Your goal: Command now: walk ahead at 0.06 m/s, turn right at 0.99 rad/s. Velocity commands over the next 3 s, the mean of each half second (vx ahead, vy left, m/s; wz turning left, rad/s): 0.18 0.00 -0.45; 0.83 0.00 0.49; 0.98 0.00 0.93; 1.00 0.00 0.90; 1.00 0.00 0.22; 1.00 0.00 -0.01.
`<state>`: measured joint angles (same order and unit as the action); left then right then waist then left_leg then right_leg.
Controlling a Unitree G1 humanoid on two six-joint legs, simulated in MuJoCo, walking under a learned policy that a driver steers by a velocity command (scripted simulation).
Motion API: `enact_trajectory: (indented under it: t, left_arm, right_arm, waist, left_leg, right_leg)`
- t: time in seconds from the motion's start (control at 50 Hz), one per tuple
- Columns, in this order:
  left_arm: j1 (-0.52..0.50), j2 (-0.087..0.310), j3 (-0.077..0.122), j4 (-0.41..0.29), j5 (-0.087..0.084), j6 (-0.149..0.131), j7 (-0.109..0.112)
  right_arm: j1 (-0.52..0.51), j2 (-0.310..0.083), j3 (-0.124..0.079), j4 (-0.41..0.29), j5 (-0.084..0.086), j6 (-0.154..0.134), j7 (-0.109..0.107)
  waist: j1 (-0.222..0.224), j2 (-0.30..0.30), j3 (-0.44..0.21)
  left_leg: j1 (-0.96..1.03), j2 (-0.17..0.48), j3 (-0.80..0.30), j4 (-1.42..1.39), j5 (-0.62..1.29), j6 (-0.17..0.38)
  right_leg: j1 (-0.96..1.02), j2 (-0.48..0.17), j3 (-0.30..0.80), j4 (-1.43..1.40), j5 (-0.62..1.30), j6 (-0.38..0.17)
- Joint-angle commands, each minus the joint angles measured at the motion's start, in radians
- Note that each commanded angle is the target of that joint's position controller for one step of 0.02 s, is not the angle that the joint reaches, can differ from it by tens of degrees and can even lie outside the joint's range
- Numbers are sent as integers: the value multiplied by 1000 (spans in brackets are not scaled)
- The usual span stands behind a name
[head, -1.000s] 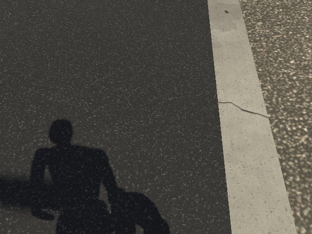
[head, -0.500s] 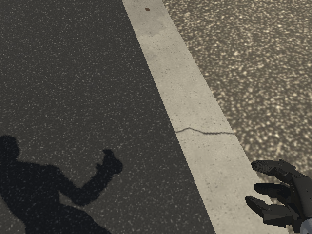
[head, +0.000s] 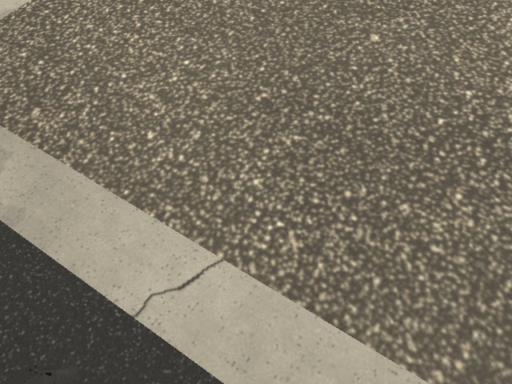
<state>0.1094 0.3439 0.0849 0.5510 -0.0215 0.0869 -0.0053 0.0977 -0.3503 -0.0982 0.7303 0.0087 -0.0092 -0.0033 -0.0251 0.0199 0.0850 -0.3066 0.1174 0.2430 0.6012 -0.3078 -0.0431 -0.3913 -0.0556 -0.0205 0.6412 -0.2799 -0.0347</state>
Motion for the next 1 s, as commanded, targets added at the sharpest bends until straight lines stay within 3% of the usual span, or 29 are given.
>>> enact_trajectory:
  t: [0.02,0.04,0.06,0.08,0.1,0.14,0.22,0.28,0.34,0.38,0.4,0.42,0.44,0.46,0.5,0.52,0.54,0.6,0.72,0.76,0.78,0.8,0.82,0.84,0.86,0.88,0.9,0.94,1.0]
  left_arm:
    - [150,297,88,-69,42,-40,18]
    - [121,251,75,-70,46,-64,11]
    - [79,214,63,-66,33,-76,16]
    - [38,165,47,-72,15,-74,24]
    - [-4,143,35,-79,14,-68,33]
    - [-18,121,20,-81,33,-62,43]
    - [1,115,16,-61,31,-57,45]
    - [9,110,13,-46,34,-52,35]
    - [67,113,8,-6,10,-59,18]
    - [41,75,-5,4,11,-75,15]
    - [6,6,-21,-9,4,-87,19]
    - [-20,-28,-30,-64,-18,-113,14]
    - [-95,28,-14,-82,-46,-142,17]
    - [-88,59,-4,-71,-49,-159,16]
    - [-35,43,-2,-35,2,-167,12]
    - [-67,42,-7,-21,129,-133,-31]
    - [-50,12,-11,-24,123,-119,-53]
    - [-78,-20,-26,-24,71,-109,-69]
    - [-203,-20,-40,-41,52,-133,-60]
    - [-96,15,-27,-16,49,-146,-41]
    - [81,48,-11,39,49,-158,-20]
    - [288,120,13,86,72,-170,6]
    - [424,241,40,96,104,-168,21]
    - [365,219,33,89,92,-165,21]
    - [262,130,9,88,92,-162,22]
    - [231,70,-5,97,83,-165,19]
    - [208,40,-14,107,79,-167,19]
    - [211,6,-25,142,59,-181,17]
    - [231,-11,-28,183,48,-205,7]
  right_arm:
    - [-78,-53,-7,-129,-38,-6,-4]
    - [-106,-90,-17,-130,-13,-7,-10]
    - [-80,-91,-18,-116,0,-7,-17]
    - [-49,-98,-22,-90,-10,-3,-26]
    - [-30,-97,-23,-82,-21,1,-28]
    - [1,-75,-17,-69,-16,4,-20]
    - [-14,-15,14,-77,-7,11,-8]
    - [-10,-25,16,-83,-2,13,1]
    - [63,-19,17,-69,17,-4,27]
    - [175,-14,12,-22,14,-25,32]
    - [295,-59,4,9,-4,-43,25]
    - [362,-170,-19,24,-21,-62,29]
    - [324,-165,-23,15,-34,-79,27]
    - [273,-125,-12,6,-22,-89,16]
    - [241,-65,10,-2,-5,-94,11]
    - [257,-72,8,25,-43,-71,18]
    - [265,-59,10,29,-38,-68,24]
    - [339,-19,16,59,-20,-66,30]
    - [418,-78,-1,93,-26,-59,8]
    - [390,-103,-8,95,-27,-57,6]
    - [348,-113,-11,87,-22,-62,11]
    - [305,-97,-8,63,-13,-74,19]
    - [319,50,27,-10,13,-85,22]
    - [279,9,24,-24,10,-76,20]
    - [228,-12,16,-23,-1,-62,22]
    - [206,-7,20,-16,-12,-54,35]
    - [205,2,19,-9,-23,-42,47]
    - [181,29,25,-20,-42,-8,67]
    - [83,38,33,-64,-42,17,88]
  waist:
    - [87,-324,-223]
    - [86,-203,-219]
    - [50,-159,-196]
    - [31,-115,-198]
    - [13,-125,-206]
    - [1,-135,-241]
    - [31,-143,-235]
    - [52,-174,-220]
    - [37,-195,-193]
    - [-36,-160,-101]
    - [-74,-17,-72]
    - [-61,182,-22]
    - [-74,152,68]
    - [-39,117,100]
    - [-9,104,38]
    - [-12,27,34]
    - [-6,86,32]
    - [-29,105,19]
    - [-80,139,3]
    - [-10,149,-41]
    - [88,94,-133]
    - [196,13,-280]
    - [221,-282,-465]
    - [183,-274,-421]
    - [137,-176,-252]
    - [117,-101,-168]
    - [87,-107,-121]
    - [52,-163,-39]
    - [29,-124,12]
  left_leg:
    - [-444,-121,-227,530,-352,-34]
    - [-467,-102,-287,593,-275,-12]
    - [-466,-87,-300,574,-185,5]
    - [-442,-65,-303,549,-127,1]
    - [-378,-68,-290,542,-85,-12]
    - [-282,-92,-266,543,-40,-33]
    - [-200,-93,-261,318,-28,-41]
    - [-117,-98,-254,212,-55,-28]
    - [25,-136,-186,80,-69,23]
    - [170,-127,-196,-74,-88,81]
    - [265,31,-446,-204,-276,137]
    - [334,254,-876,-395,-602,272]
    - [288,328,-1070,-501,-739,347]
    - [294,305,-981,-479,-635,317]
    - [295,202,-761,-453,-453,250]
    - [184,122,-637,-506,-403,210]
    - [136,80,-580,-522,-321,208]
    - [140,39,-505,-536,-121,223]
    - [239,68,-518,-466,87,242]
    - [187,85,-523,-346,349,230]
    - [110,41,-468,-137,534,208]
    - [-89,-39,-413,165,437,182]
    - [-399,-173,-315,521,-134,153]
    - [-478,-151,-352,678,-155,178]
    - [-524,-91,-338,738,-64,181]
    - [-510,-46,-323,712,-3,171]
    - [-486,-24,-316,681,21,157]
    - [-491,13,-308,666,45,127]
    - [-567,20,-291,670,147,113]
  right_leg:
    - [378,-295,628,-289,436,-343]
    - [369,-278,535,-315,388,-319]
    - [337,-239,460,-301,359,-264]
    - [315,-210,397,-277,366,-218]
    - [260,-186,348,-260,425,-203]
    - [208,-151,295,-244,506,-202]
    - [202,-134,291,-213,458,-199]
    - [167,-150,338,-199,412,-208]
    - [46,-115,414,-282,-392,-180]
    - [-116,-59,400,-227,-543,-131]
    - [-268,21,312,63,-466,-67]
    - [-528,142,132,352,-334,-7]
    - [-664,90,205,472,-248,-18]
    - [-706,50,217,514,-118,-22]
    - [-651,6,163,511,20,-9]
    - [-536,16,90,503,103,8]
    - [-468,11,46,483,137,22]
    - [-392,2,5,345,185,57]
    - [-186,55,-21,-35,91,62]
    - [48,96,-30,-117,6,38]
    - [306,104,-22,-163,46,16]
    - [625,-21,87,-151,-48,-17]
    - [889,-352,562,-278,-606,-68]
    - [732,-402,828,-426,-740,-97]
    - [605,-370,674,-398,-615,-86]
    - [497,-329,511,-402,-430,-84]
    - [421,-288,396,-430,-312,-71]
    - [330,-252,235,-480,-176,-53]
    - [323,-233,53,-519,32,-43]
